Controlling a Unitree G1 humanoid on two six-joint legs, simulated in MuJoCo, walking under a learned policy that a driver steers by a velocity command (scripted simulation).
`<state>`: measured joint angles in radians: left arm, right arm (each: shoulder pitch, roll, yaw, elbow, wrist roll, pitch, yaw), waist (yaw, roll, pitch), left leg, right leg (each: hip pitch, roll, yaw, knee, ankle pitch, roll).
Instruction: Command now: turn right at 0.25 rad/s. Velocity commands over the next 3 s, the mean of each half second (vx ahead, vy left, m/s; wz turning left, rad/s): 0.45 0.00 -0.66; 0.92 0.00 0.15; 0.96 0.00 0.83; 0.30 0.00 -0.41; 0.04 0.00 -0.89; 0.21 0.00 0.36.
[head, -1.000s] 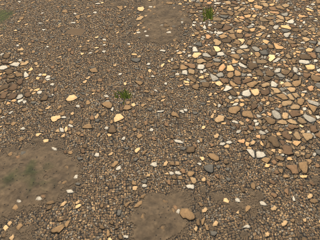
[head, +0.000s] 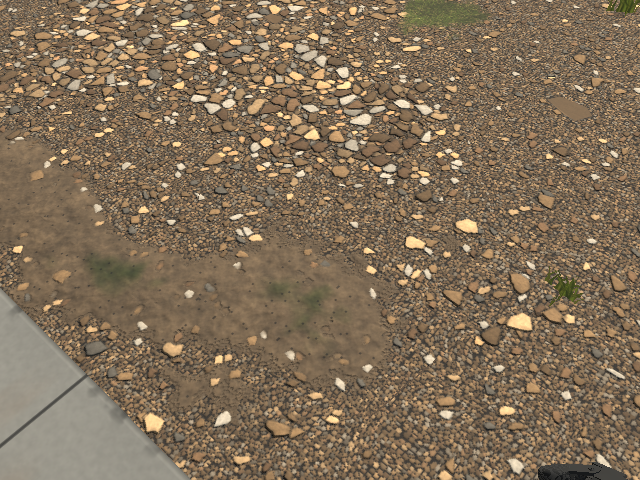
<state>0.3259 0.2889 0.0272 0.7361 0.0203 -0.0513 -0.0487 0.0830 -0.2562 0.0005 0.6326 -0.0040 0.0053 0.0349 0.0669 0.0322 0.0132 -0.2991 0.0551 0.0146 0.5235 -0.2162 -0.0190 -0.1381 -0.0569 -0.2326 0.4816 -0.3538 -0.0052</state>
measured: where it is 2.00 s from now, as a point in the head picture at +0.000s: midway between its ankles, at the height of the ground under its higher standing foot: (486, 277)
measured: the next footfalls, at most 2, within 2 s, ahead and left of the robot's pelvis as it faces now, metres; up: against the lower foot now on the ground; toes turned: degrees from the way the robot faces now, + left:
right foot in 0.36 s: -0.02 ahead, -0.12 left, +0.00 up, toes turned -20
left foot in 0.98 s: +0.46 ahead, -0.25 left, -0.19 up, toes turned -15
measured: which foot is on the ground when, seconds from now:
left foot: down 0.00-0.34, up 0.36-0.96, down 0.98-1.00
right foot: down 0.00-0.00, up 0.02-0.34, down 0.36-0.96, up 0.98-1.00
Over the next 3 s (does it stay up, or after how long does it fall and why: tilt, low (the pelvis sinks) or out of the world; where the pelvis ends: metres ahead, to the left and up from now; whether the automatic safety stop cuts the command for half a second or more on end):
stays up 1.23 -0.34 -0.18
